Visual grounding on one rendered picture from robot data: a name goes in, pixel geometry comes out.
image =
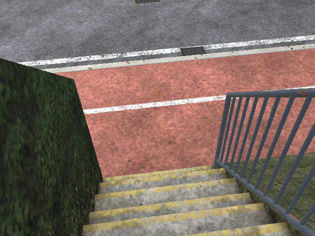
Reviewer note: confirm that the stairs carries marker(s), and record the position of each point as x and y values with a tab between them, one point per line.
193	201

